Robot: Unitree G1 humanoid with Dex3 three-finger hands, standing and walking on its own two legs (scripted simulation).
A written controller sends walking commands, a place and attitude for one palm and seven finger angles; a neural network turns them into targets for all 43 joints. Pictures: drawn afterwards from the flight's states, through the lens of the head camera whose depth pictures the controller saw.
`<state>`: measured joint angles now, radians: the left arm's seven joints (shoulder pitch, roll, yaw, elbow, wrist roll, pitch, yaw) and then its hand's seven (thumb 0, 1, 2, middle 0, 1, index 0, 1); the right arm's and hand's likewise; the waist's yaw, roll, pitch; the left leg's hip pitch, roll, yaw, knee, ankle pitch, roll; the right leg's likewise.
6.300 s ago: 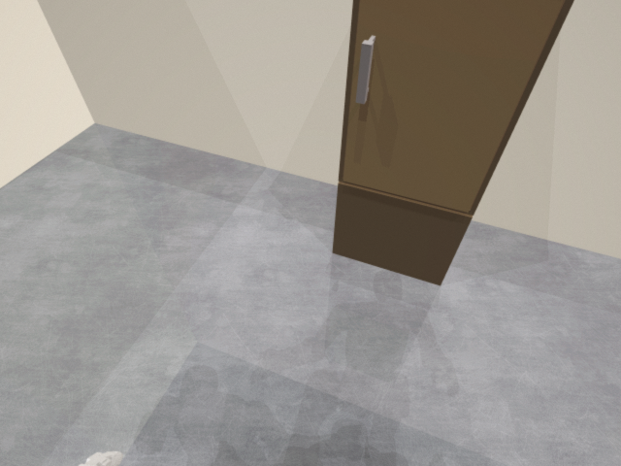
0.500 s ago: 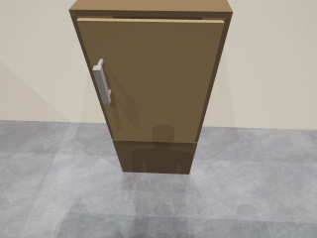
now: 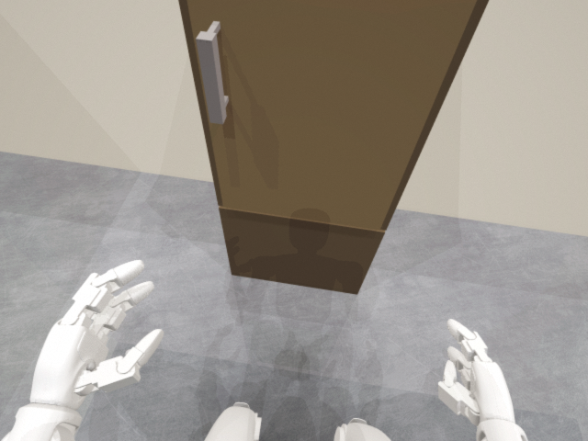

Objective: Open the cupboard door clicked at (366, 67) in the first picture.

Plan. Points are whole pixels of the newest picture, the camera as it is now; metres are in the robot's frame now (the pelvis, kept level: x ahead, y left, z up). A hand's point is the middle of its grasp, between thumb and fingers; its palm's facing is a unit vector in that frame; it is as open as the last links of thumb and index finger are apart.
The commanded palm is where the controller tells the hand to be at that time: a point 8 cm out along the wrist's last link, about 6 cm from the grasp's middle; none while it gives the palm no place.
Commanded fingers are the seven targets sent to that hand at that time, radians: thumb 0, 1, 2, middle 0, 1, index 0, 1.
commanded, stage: raise the hand with hooked fingers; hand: left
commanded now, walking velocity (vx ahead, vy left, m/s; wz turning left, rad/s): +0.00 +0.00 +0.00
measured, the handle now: (216, 74) +0.63 +0.21 +0.13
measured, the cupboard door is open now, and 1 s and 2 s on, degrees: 0 0 0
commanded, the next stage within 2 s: move the hooked fingers beside the handle in 1.54 s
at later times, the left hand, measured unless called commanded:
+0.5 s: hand (102, 285) +0.26 +0.26 +0.09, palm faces -0.02 -1.00 -0.06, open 12.4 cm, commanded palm +0.23 +0.31 +0.11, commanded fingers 0.00 -0.36 0.36 -0.29 -1.11 -0.29 -1.11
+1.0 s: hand (70, 215) +0.31 +0.29 +0.15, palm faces +0.00 -1.00 -0.05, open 13.9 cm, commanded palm +0.28 +0.34 +0.15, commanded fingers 0.00 -0.50 0.30 -0.30 -1.20 -0.30 -1.20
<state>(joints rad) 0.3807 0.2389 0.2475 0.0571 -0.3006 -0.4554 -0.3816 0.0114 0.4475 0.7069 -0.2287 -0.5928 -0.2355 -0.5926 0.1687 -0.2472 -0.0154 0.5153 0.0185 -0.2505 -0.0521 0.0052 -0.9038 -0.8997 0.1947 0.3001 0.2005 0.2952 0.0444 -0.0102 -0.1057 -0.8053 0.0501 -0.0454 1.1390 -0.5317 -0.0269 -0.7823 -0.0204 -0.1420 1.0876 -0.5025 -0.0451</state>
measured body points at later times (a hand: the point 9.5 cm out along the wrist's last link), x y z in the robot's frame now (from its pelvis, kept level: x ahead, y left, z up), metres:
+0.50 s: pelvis +0.01 +0.03 +0.03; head +0.05 +0.04 +0.48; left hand +0.25 +0.31 +0.10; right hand +0.15 -0.23 -0.04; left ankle +0.02 +0.13 -0.66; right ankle +0.03 -0.10 -0.66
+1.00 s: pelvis +0.02 +0.02 +0.05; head +0.05 +0.02 +0.50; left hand +0.30 +0.34 +0.15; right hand +0.18 -0.22 -0.02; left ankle +0.02 +0.13 -0.66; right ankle +0.03 -0.10 -0.66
